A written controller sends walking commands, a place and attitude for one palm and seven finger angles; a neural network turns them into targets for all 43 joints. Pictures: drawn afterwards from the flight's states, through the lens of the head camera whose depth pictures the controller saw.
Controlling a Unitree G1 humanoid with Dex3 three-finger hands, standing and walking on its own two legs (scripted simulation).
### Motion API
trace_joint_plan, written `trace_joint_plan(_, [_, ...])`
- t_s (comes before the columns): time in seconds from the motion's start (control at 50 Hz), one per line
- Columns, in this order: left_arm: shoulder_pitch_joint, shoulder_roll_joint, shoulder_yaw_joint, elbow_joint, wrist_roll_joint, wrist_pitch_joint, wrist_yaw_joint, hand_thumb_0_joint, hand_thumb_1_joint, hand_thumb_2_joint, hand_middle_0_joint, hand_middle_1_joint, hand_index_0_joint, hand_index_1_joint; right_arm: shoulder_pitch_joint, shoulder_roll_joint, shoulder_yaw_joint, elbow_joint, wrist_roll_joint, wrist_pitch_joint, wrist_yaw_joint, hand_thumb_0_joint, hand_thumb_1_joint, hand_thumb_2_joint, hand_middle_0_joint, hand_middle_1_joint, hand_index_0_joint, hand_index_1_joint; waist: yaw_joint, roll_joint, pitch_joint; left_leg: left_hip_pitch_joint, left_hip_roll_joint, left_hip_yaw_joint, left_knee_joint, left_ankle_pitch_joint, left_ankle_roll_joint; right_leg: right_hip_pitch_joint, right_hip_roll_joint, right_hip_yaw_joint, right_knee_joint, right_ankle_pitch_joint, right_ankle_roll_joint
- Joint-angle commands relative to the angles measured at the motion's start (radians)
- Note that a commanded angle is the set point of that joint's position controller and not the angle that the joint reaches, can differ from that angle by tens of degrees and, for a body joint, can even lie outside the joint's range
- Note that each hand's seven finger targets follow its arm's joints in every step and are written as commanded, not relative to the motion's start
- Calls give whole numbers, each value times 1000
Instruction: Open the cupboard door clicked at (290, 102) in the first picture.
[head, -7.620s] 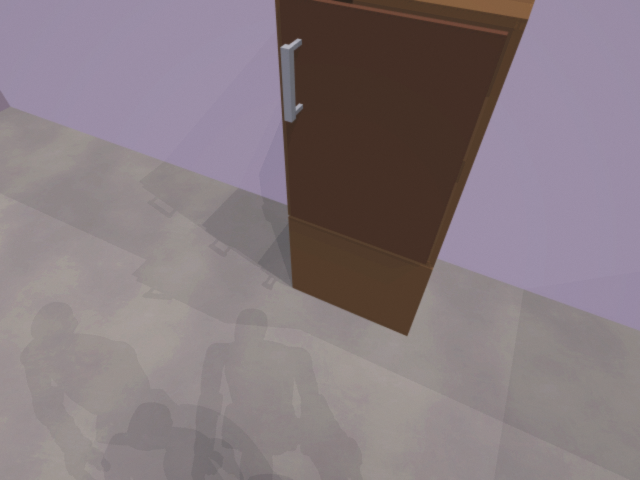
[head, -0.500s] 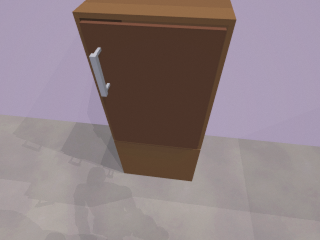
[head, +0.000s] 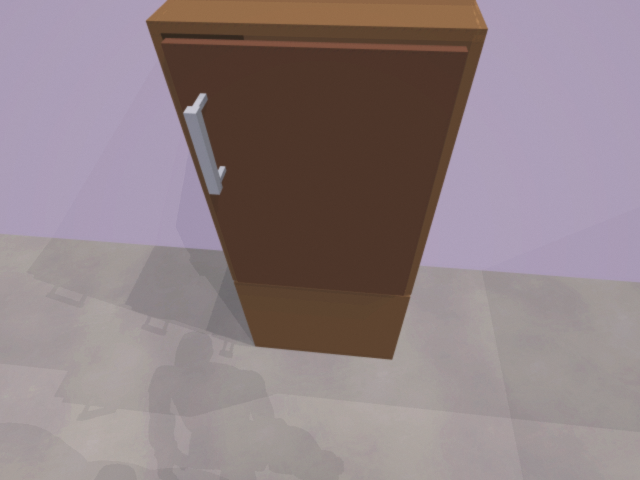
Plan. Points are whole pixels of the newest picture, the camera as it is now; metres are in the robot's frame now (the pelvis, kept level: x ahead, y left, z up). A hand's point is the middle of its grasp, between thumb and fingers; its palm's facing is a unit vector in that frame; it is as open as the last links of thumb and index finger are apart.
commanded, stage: look again from close up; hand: left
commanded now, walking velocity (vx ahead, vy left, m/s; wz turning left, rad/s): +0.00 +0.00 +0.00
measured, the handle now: (208, 146) +0.59 +0.21 +0.10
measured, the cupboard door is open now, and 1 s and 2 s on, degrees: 0 0 0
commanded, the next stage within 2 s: shuffle to correct the standing spot in 0.42 s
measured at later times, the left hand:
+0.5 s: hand out of the picture -0.01 +0.29 -0.17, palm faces -0.02 -0.97 -0.25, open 7.4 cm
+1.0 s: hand out of the picture -0.13 +0.21 -0.18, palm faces +0.07 -0.99 -0.10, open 7.4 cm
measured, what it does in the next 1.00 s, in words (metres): shifts its weight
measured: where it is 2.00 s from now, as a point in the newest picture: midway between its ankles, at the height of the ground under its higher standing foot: outside the picture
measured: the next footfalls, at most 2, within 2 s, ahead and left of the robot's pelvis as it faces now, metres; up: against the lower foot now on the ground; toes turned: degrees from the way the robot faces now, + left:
right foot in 1.32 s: +0.12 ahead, -0.12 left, +0.00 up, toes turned -11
left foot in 1.58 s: +0.12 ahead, +0.12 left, +0.00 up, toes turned +2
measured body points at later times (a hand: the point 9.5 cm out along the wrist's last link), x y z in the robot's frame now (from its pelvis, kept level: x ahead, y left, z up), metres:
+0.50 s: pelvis -0.05 +0.08 +0.00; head -0.07 +0.10 +0.45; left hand -0.01 +0.34 -0.15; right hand +0.01 -0.18 -0.13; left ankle -0.02 +0.14 -0.74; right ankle -0.05 -0.08 -0.74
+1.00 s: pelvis -0.04 +0.07 -0.01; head -0.05 +0.09 +0.44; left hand -0.13 +0.26 -0.17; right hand -0.06 -0.16 -0.16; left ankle -0.02 +0.15 -0.74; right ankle -0.05 -0.08 -0.73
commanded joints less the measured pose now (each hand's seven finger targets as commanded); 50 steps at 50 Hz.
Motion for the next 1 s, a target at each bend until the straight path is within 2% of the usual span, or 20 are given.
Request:
trace_joint_plan(0.0, [74, 168, 43, -69, 4, -3, 14, 0, 900, 900, -200, -300, -200, -300, 0, -95, -29, -107, 11, -10, -6, 0, -900, -900, 200, 300, 200, 300, 19, -261, -69, -107, -21, -11, 53, 26, 50, 134, -224, 165, 9, 893, -50])
trace_joint_plan(0.04, [24, 174, 41, -99, 3, 7, 12, 0, 900, 900, -200, -300, -200, -300, 9, -110, -32, -108, 9, -7, -4, 0, -900, -900, 200, 300, 200, 300, -3, -202, -13, -37, -10, -14, -26, 153, 55, 22, -192, 143, 2, 665, -43])
trace_joint_plan(0.1, [11, 176, 37, -117, -2, 16, 7, 0, 900, 900, -200, -300, -200, -300, 0, -152, -31, -96, 3, -15, 2, 0, -900, -900, 200, 300, 200, 300, 11, 9, 23, 39, 45, -55, -56, 435, 70, -70, -124, 100, 14, 369, 3])
trace_joint_plan(0.16, [7, 192, 33, -113, 0, 23, 4, 0, 900, 900, -200, -300, -200, -300, -46, -172, -27, -108, 3, -17, 5, 0, -900, -900, 200, 300, 200, 300, 22, 12, 25, 16, 52, -71, -87, 419, 78, -48, -119, 101, -10, 267, 14])
trace_joint_plan(0.34, [-44, 227, 27, -122, 6, 36, -13, 0, 900, 900, -200, -300, -200, -300, -113, -247, -33, -142, 1, -20, 19, 0, -900, -900, 200, 300, 200, 300, 24, 7, 51, -66, 73, -158, -291, -57, 82, -48, -114, 93, -38, 90, 41])
trace_joint_plan(0.5, [-3, 225, 26, -96, 12, 46, -16, 0, 900, 900, -200, -300, -200, -300, -105, -260, -41, -128, 6, -10, 22, 0, -900, -900, 200, 300, 200, 300, 28, 4, 40, -69, 96, -195, -370, -219, 71, -60, -112, 86, -27, 58, 47])
trace_joint_plan(0.54, [50, 152, 10, -65, 11, 54, -15, 0, 900, 900, -200, -300, -200, -300, -70, -197, -25, -101, 4, 3, 24, 0, -900, -900, 200, 300, 200, 300, 23, -3, 32, -63, 104, -193, -387, -308, 66, -61, -100, 67, -16, 6, 58])
trace_joint_plan(0.62, [103, 127, 10, -50, 16, 66, -24, 0, 900, 900, -200, -300, -200, -300, -45, -216, -36, -82, 0, 20, 19, 0, -900, -900, 200, 300, 200, 300, 25, 13, 63, -81, 145, -236, -410, -420, 99, -97, -61, 33, 58, -64, 48])
trace_joint_plan(0.66, [131, 120, 13, -44, 16, 65, -32, 0, 900, 900, -200, -300, -200, -300, -39, -216, -37, -75, 1, 21, 17, 0, -900, -900, 200, 300, 200, 300, 32, 12, 66, -93, 146, -224, -388, -399, 114, -74, -56, 26, 37, -48, 38])
trace_joint_plan(0.74, [203, 104, 25, -18, 13, 60, -31, 0, 900, 900, -200, -300, -200, -300, -32, -176, -36, -58, 2, 25, 14, 0, -900, -900, 200, 300, 200, 300, 43, -2, 117, -187, 86, -144, -319, -405, 87, -11, -64, 53, -48, -89, 18])
trace_joint_plan(0.76, [211, 114, 29, -15, 13, 53, -29, 0, 900, 900, -200, -300, -200, -300, -28, -161, -34, -57, 3, 24, 15, 0, -900, -900, 200, 300, 200, 300, 45, -42, 128, -201, 56, -123, -266, -374, 80, -18, -86, 100, -88, -142, 5])
trace_joint_plan(0.8, [221, 134, 39, -11, 9, 42, -20, 0, 900, 900, -200, -300, -200, -300, -14, -100, -22, -59, 5, 21, 19, 0, -900, -900, 200, 300, 200, 300, 38, -181, 153, -237, -37, -26, -57, -270, 59, -78, -191, 303, -210, -339, -53])
trace_joint_plan(0.82, [216, 151, 46, -9, 3, 35, -14, 0, 900, 900, -200, -300, -200, -300, -6, -69, -16, -63, 6, 17, 23, 0, -900, -900, 200, 300, 200, 300, 30, -251, 143, -224, -62, 41, 72, -169, 54, -94, -258, 384, -273, -408, -84])
trace_joint_plan(0.84, [201, 153, 50, -10, -1, 27, -10, 0, 900, 900, -200, -300, -200, -300, 5, -52, -17, -60, 4, 11, 25, 0, -900, -900, 200, 300, 200, 300, 15, -257, 123, -187, -56, 54, 156, -108, 57, -126, -294, 417, -298, -411, -106])
trace_joint_plan(0.86, [189, 150, 51, -13, -3, 21, -8, 0, 900, 900, -200, -300, -200, -300, 16, -41, -18, -56, 6, 8, 27, 0, -900, -900, 200, 300, 200, 300, 3, -243, 103, -169, -53, 48, 188, -97, 61, -132, -293, 413, -292, -377, -113])
trace_joint_plan(0.9, [148, 132, 49, -22, 1, 19, -10, 0, 900, 900, -200, -300, -200, -300, 75, -18, -14, -39, 7, -6, 28, 0, -900, -900, 200, 300, 200, 300, -32, -162, 74, -40, -43, 52, 58, -97, 63, -212, -248, 294, -201, -304, -87])
trace_joint_plan(0.92, [120, 114, 44, -25, 1, 26, -14, 0, 900, 900, -200, -300, -200, -300, 126, -17, -15, -17, 6, -8, 25, 0, -900, -900, 200, 300, 200, 300, -50, -95, 84, 63, -40, 30, -28, -124, 59, -315, -190, 227, -123, -325, -60])
trace_joint_plan(0.94, [97, 79, 38, -36, 1, 31, -20, 0, 900, 900, -200, -300, -200, -300, 188, -53, -24, 3, 2, -11, 16, 0, -900, -900, 200, 300, 200, 300, -68, 15, 117, 107, 38, -112, -153, -264, 79, -421, -108, 163, 22, -306, -24])
trace_joint_plan(0.96, [86, 38, 35, -57, 1, 32, -27, 0, 900, 900, -200, -300, -200, -300, 253, -125, -47, 15, -4, -14, 4, 0, -900, -900, 200, 300, 200, 300, -85, 189, 139, 134, 211, -355, -344, -453, 136, -510, -21, 24, 257, -202, 24])
trace_joint_plan(0.98, [35, 38, 39, -88, 12, 36, -32, 0, 900, 900, -200, -300, -200, -300, 271, -165, -60, 17, -4, -20, -5, 0, -900, -900, 200, 300, 200, 300, -87, 191, 183, 105, 320, -486, -452, -511, 190, -561, -59, 55, 426, -149, 27])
